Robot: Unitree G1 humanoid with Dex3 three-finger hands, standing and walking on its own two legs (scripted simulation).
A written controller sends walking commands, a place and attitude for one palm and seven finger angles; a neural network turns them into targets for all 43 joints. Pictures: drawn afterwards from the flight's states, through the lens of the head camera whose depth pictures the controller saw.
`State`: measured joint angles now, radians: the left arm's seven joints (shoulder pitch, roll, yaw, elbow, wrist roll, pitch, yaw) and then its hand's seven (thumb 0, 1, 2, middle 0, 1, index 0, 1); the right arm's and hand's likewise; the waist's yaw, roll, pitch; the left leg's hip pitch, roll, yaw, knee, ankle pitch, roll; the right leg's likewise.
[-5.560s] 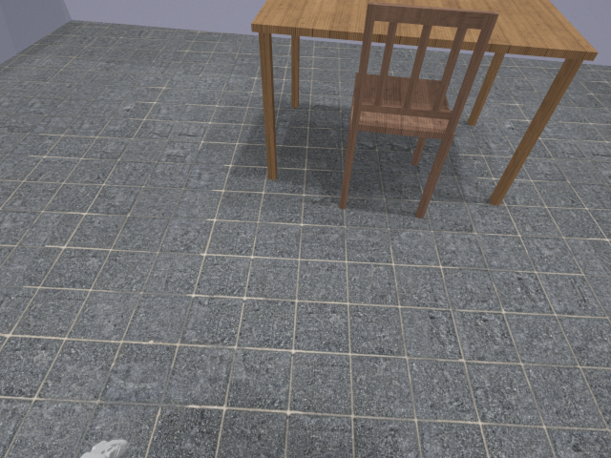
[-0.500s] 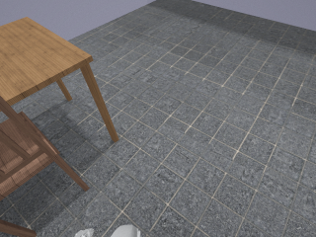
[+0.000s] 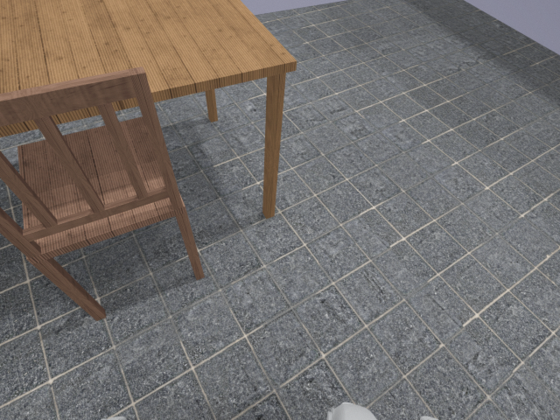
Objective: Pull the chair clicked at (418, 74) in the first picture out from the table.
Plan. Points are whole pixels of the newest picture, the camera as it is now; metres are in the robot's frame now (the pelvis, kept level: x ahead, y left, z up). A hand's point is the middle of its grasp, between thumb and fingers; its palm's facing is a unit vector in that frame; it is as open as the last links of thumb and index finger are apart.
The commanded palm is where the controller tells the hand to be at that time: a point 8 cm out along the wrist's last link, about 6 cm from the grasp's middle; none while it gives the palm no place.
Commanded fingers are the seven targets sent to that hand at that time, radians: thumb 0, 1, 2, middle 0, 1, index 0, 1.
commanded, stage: turn to face it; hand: left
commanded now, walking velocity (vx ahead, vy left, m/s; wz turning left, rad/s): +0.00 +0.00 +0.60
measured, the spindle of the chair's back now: (74, 169) +0.56 +0.48 -0.08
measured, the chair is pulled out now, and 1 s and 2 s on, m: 0.00 0.00 0.00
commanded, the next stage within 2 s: take the last steps up to it in 0.78 s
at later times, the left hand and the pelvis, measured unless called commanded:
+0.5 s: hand out of the picture +0.02 +0.18 -0.16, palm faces +0.28 -0.93 -0.25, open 7.4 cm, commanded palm none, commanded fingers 0.00 0.90 0.90 -0.20 -0.30 -0.20 -0.30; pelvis -0.01 -0.03 +0.00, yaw +18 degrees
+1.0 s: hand out of the picture -0.04 +0.21 -0.16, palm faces +0.44 -0.87 -0.24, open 7.4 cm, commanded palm none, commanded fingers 0.00 0.90 0.90 -0.20 -0.30 -0.20 -0.30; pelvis -0.01 +0.00 +0.00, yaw +26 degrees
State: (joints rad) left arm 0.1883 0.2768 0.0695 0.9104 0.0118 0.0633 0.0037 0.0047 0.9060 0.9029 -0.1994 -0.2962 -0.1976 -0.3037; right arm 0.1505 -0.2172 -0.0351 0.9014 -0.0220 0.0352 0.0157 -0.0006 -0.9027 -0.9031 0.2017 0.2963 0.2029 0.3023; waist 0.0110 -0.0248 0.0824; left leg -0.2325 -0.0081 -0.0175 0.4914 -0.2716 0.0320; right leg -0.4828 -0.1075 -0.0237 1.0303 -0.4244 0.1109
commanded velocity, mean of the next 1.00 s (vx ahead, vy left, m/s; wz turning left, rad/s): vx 0.04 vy -0.01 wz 0.36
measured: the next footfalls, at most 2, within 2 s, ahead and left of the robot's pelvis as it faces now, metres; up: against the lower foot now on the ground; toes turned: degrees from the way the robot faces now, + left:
right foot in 0.20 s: +0.05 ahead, -0.15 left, +0.00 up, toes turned +4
left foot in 0.60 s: -0.02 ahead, +0.11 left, +0.00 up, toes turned +26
